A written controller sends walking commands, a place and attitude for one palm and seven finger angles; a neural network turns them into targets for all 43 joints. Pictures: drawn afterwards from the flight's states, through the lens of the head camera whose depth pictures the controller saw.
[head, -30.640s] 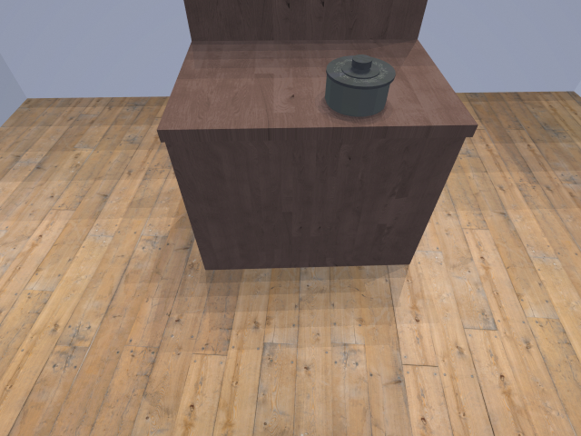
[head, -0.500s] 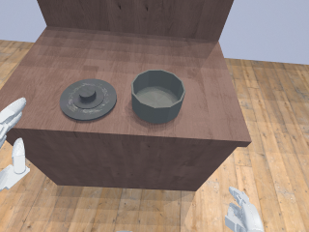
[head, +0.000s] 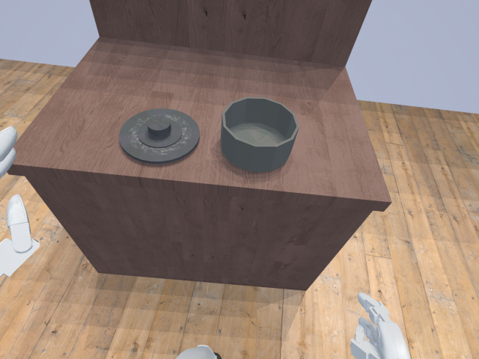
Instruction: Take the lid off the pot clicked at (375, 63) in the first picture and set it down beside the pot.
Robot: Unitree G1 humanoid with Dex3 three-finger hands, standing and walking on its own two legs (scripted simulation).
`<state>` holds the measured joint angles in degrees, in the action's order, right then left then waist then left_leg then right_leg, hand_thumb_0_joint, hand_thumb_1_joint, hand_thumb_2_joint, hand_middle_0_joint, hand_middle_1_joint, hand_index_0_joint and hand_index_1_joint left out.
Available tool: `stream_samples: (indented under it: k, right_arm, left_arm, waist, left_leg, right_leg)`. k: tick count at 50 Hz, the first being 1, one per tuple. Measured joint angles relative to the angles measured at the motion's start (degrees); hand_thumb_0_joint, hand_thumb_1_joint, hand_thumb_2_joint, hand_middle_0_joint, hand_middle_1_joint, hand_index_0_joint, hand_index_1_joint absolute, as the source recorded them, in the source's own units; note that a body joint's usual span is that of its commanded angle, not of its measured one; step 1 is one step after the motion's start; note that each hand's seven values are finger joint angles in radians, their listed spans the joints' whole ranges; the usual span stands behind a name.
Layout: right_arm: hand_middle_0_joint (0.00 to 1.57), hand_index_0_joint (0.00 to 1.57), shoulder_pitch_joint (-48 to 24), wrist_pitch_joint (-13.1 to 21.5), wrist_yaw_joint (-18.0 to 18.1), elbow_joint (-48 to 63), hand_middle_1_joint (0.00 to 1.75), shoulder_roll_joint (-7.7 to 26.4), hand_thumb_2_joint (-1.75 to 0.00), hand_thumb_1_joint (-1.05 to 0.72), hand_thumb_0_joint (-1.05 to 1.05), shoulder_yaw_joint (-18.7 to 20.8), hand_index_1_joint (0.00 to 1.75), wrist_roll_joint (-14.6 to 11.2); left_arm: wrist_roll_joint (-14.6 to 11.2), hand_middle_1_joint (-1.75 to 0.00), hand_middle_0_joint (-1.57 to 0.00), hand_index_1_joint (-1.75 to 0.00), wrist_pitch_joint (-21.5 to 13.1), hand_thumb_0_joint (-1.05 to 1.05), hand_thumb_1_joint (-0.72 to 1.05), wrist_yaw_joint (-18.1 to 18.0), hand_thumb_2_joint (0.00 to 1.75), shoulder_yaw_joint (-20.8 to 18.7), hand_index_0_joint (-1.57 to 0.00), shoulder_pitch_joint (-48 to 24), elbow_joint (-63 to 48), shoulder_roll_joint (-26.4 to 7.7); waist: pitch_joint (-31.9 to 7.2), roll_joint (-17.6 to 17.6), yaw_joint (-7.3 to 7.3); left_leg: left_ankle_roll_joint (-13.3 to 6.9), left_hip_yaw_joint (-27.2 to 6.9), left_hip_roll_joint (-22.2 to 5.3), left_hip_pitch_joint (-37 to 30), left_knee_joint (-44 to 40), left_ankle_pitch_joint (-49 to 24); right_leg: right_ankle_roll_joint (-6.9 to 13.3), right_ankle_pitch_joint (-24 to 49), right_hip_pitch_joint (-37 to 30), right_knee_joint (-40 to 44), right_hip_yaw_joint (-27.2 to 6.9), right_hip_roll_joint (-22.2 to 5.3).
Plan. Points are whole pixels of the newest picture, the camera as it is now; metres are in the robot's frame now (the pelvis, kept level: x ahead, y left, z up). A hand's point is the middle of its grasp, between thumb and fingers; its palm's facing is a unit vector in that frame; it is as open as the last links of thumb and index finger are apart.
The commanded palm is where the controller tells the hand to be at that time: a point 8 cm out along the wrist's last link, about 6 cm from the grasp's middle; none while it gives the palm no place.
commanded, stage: step back with the hand held close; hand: left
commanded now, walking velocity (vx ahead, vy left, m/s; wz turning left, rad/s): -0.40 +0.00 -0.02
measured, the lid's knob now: (159, 125) +0.60 +0.24 -0.01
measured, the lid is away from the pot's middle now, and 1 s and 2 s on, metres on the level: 0.24 0.24 0.24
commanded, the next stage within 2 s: stop stepping back and stand still in 0.36 s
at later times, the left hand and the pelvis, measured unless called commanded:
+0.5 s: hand out of the picture +0.08 +0.24 +0.17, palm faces +0.32 -0.86 -0.40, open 7.4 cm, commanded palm +0.02 +0.28 +0.19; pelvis -0.11 +0.00 +0.00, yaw +1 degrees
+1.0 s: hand out of the picture +0.02 +0.29 +0.16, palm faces +0.34 -0.82 -0.45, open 7.4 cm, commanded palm -0.04 +0.33 +0.19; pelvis -0.16 +0.04 +0.00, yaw +1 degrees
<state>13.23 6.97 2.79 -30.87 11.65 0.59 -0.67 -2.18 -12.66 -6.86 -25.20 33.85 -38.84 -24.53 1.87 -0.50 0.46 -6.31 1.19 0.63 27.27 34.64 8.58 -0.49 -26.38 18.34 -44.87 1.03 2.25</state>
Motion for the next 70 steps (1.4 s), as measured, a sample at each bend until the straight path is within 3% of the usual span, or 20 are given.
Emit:
stream_samples:
  k: [5, 7, 10, 17, 20, 23, 25, 27, 29, 31, 32, 34, 37, 43, 45, 49, 56, 63, 65, 70]
  right_arm:
    - [0.2, 0.2, -2.1, 0.3, -1.0, 0.5, 0.3, -1.6, -0.89, -0.9, 0.01, -1.2, 0.3, 0.3]
    - [0.2, 0.2, -3.5, 0.0, -1.0, 0.2, 0.3, -1.4, -0.89, -0.9, 0.01, -1.5, 0.3, 0.2]
    - [0.2, 0.2, -3.7, -0.8, -0.8, -0.5, 0.3, -1.4, -0.89, -0.9, 0.01, -1.8, 0.3, 0.1]
    - [0.2, 0.2, -1.8, -1.4, -0.2, 0.2, 0.3, -1.2, -0.89, -0.9, 0.01, -0.3, 0.3, 1.0]
    - [0.2, 0.2, -1.8, -1.4, -0.5, -0.1, 0.3, -0.5, -0.89, -0.9, 0.01, 0.8, 0.3, 1.1]
    - [0.2, 0.2, -1.0, -2.2, -0.5, -2.2, 0.3, -0.3, -0.89, -0.9, 0.01, 1.4, 0.3, 0.0]
    - [0.2, 0.2, 0.4, -2.7, -1.6, -5.5, 0.3, 0.0, -0.89, -0.9, 0.01, 2.5, 0.3, -0.5]
    - [0.2, 0.2, 0.8, -4.4, -0.8, -5.3, 0.3, -0.3, -0.89, -0.9, 0.01, 1.2, 0.3, -1.1]
    - [0.2, 0.2, 1.0, -4.1, 0.1, -3.2, 0.3, -0.6, -0.89, -0.9, 0.01, 0.2, 0.3, -1.5]
    - [0.2, 0.2, 0.9, -1.5, 0.6, -0.3, 0.3, 0.4, -0.89, -0.9, 0.01, -0.2, 0.3, -1.6]
    - [0.2, 0.2, -0.1, -0.1, 0.7, -0.2, 0.3, -0.3, -0.89, -0.9, 0.01, 0.1, 0.3, -1.3]
    - [0.2, 0.2, -1.5, 1.5, 0.1, -0.5, 0.3, -2.5, -0.89, -0.9, 0.01, -0.1, 0.3, -0.9]
    - [0.2, 0.2, -0.3, 3.3, -1.4, -0.1, 0.3, -4.7, -0.89, -0.9, 0.01, -1.0, 0.3, 0.0]
    - [0.2, 0.21, 2.5, 1.3, -3.1, -0.1, 0.3, -4.1, -0.89, -0.9, 0.01, -2.8, 0.3, -0.3]
    - [0.2, 0.21, 1.6, -0.4, -2.7, -1.3, 0.3, -2.8, -0.89, -0.89, 0.01, -2.6, 0.3, -0.6]
    - [0.2, 0.21, 1.7, -2.6, -1.6, -3.8, 0.3, -1.0, -0.89, -0.9, 0.01, -1.2, 0.3, -1.1]
    - [0.2, 0.2, 3.9, 0.0, 0.3, -4.4, 0.3, -0.6, -0.89, -0.9, 0.01, -0.6, 0.3, 0.2]
    - [0.2, 0.2, 1.4, 1.9, -1.0, -2.8, 0.3, -1.9, -0.89, -0.9, 0.01, -2.3, 0.3, -0.2]
    - [0.2, 0.2, -0.7, 3.8, -3.0, -5.9, 0.3, -0.8, -0.89, -0.9, 0.01, -0.7, 0.3, -0.2]
    - [0.2, 0.2, -4.5, -2.8, -3.9, -10.8, 0.3, 2.1, -0.89, -0.9, 0.01, 1.2, 0.3, 0.9]
  left_arm:
    - [-1.1, -0.3, -0.21, -0.3, -0.7, 0.01, 0.89, 0.2, 0.9, -0.2, -0.21, 0.3, 0.2, -0.5]
    - [-0.9, -0.3, -0.21, -0.3, -1.1, 0.01, 0.89, 1.2, 0.9, 1.7, -0.21, -0.2, 1.0, -0.1]
    - [-0.8, -0.3, -0.21, -0.3, -1.5, 0.01, 0.89, 2.7, 0.9, 3.9, -0.21, 0.2, 0.8, -1.0]
    - [-1.3, -0.3, -0.22, -0.3, -2.8, 0.01, 0.89, 3.4, 0.9, 0.2, -0.22, 2.5, -0.9, -4.2]
    - [-1.8, -0.3, -0.22, -0.3, -2.8, 0.01, 0.89, 2.8, 0.9, -0.6, -0.22, 1.7, 0.8, -3.8]
    - [-1.4, -0.3, -0.22, -0.3, -2.5, 0.01, 0.89, 2.4, 0.9, 1.3, -0.22, 1.9, 0.8, -2.3]
    - [0.2, -0.3, -0.22, -0.3, -0.3, 0.01, 0.89, 3.7, 0.9, 5.7, -0.22, -2.4, 6.0, 0.5]
    - [0.0, -0.3, -0.22, -0.3, 1.4, 0.01, 0.89, 3.6, 0.9, 6.1, -0.22, -3.5, 7.6, 2.8]
    - [-0.1, -0.3, -0.22, -0.3, 2.0, 0.01, 0.89, 2.7, 0.9, 5.4, -0.21, -2.8, 6.7, 3.2]
    - [-0.3, -0.3, -0.22, -0.3, 1.8, 0.01, 0.89, 1.8, 0.9, 4.7, -0.21, -1.7, 3.1, 2.9]
    - [-0.5, -0.3, -0.22, -0.3, 1.3, 0.01, 0.89, 1.3, 0.9, 3.8, -0.21, -1.4, 1.5, 1.9]
    - [-0.4, -0.3, -0.21, -0.3, 0.3, 0.02, 0.89, 0.6, 0.9, 1.7, -0.21, 0.1, -0.8, -0.2]
    - [-0.7, -0.3, -0.21, -0.3, 0.3, 0.02, 0.89, 0.5, 0.9, 0.2, -0.21, 3.0, -3.6, -2.1]
    - [-0.9, -0.3, -0.22, -0.3, -1.4, 0.01, 0.89, 0.6, 0.9, -1.9, -0.21, 4.7, -3.1, -5.4]
    - [-1.1, -0.3, -0.22, -0.3, -1.6, 0.01, 0.89, 1.0, 0.9, -1.1, -0.21, 3.6, 0.2, -4.2]
    - [-1.5, -0.3, -0.22, -0.3, 0.0, 0.01, 0.89, 1.1, 0.9, 1.2, -0.21, 2.8, 5.7, -1.1]
    - [-0.6, -0.3, -0.21, -0.3, 3.1, 0.02, 0.89, -0.4, 0.9, 5.0, -0.21, 3.9, 5.4, 3.8]
    - [0.0, -0.3, -0.21, -0.3, 0.7, 0.02, 0.89, -1.4, 0.9, 2.3, -0.21, 3.6, 0.3, -1.5]
    - [2.5, -0.3, -0.21, -0.3, -0.7, 0.01, 0.89, 1.0, 0.9, 6.2, -0.21, -2.2, 10.1, -1.7]
    - [4.8, -0.3, -0.2, -0.3, 11.3, 0.0, 0.9, 5.2, 0.9, 16.3, -0.2, -16.4, 48.3, 6.2]
  waist:
    - [-0.7, 0.4, 0.3]
    - [0.3, -0.9, 0.06]
    - [1.2, -1.4, -0.78]
    - [0.9, -0.1, -0.76]
    - [1.4, -1.3, -0.53]
    - [0.0, 0.3, 0.27]
    - [-3.9, 1.7, 1.05]
    - [-5.9, 4.2, 0.27]
    - [-6.7, 5.8, -1.23]
    - [-5.5, 5.1, -2.88]
    - [-3.7, 6.4, -3.12]
    - [-0.4, 9.2, -1.67]
    - [0.1, 7.7, -2.55]
    - [-1.9, 3.3, -2.7]
    - [-1.5, 0.9, -2.59]
    - [-2.8, 0.0, -2.4]
    - [-3.1, 4.2, -1.52]
    - [-0.6, 4.6, -0.93]
    - [-1.9, 2.6, -0.57]
    - [-5.0, -1.0, -0.9]
  left_leg:
    - [0.5, 1.9, -1.0, 2.3, -3.3, -3.6]
    - [0.7, 1.5, -2.1, 3.4, -2.4, -4.1]
    - [1.7, 0.3, -2.5, 3.5, -2.4, -3.9]
    - [1.5, -0.3, -2.2, 3.6, -5.2, -8.5]
    - [3.1, -0.4, -2.7, 4.5, -4.1, -5.0]
    - [6.3, -1.6, -0.3, 7.9, 15.4, 9.9]
    - [6.6, -1.5, 0.9, 8.8, 31.5, 14.9]
    - [6.5, -1.2, 0.0, 4.5, 35.6, 16.4]
    - [5.7, -2.2, -2.0, -2.1, 27.5, 17.9]
    - [5.5, -3.8, -4.3, -10.3, 8.2, 16.9]
    - [6.2, -3.2, -3.3, -11.1, 5.7, 19.2]
    - [6.2, -0.6, -1.9, -12.2, 4.9, 17.8]
    - [5.7, -0.4, -2.5, -13.5, 1.4, 13.8]
    - [5.4, -1.5, -2.2, -12.0, 1.0, 12.5]
    - [5.1, -1.9, -2.8, -10.9, 3.9, 13.9]
    - [4.0, -1.7, -1.9, -9.1, 8.9, 17.5]
    - [2.9, 0.1, 0.4, -14.4, -1.0, 12.3]
    - [3.6, -1.5, 0.9, -15.9, -4.6, 10.8]
    - [3.7, -2.0, 1.1, -13.2, -2.0, 11.7]
    - [2.8, -2.3, 3.0, -9.7, 2.9, 14.6]
  right_leg:
    - [0.8, 4.9, -7.5, 15.4, -0.2, -0.8]
    - [-0.8, 7.3, -8.9, 19.3, 0.6, -0.1]
    - [-1.7, 8.4, -8.6, 18.7, 1.4, 0.7]
    - [1.4, 0.7, -5.1, 11.1, 1.4, 1.8]
    - [1.6, 5.2, -5.2, 12.5, 2.5, 1.8]
    - [-0.5, 9.4, -5.0, 11.7, 2.6, -0.5]
    - [-1.2, 8.6, -4.2, 11.7, 2.4, -2.4]
    - [-1.6, 8.7, -2.7, 11.2, 1.7, -4.0]
    - [-2.0, 9.2, -0.3, 10.4, 1.6, -4.8]
    - [-2.8, 9.0, 3.0, 7.6, 2.5, -4.9]
    - [-2.4, 8.3, 4.5, 5.5, 1.6, -5.9]
    - [-0.9, 4.0, 5.9, 1.5, -1.4, -5.3]
    - [-0.4, 0.6, 5.4, -0.6, -0.2, -2.1]
    - [1.4, 8.7, -3.7, 15.5, 3.1, 0.2]
    - [2.1, 11.8, -3.5, 15.2, 3.5, 0.8]
    - [2.2, 9.2, -2.3, 12.2, 3.8, 0.1]
    - [1.4, 2.1, 0.2, 0.8, 0.0, -0.9]
    - [0.5, 13.9, -5.7, 18.1, -0.1, -1.9]
    - [-0.2, 11.0, -4.0, 16.6, 0.7, -2.3]
    - [-0.9, 5.5, 0.8, 8.2, 1.1, -4.3]
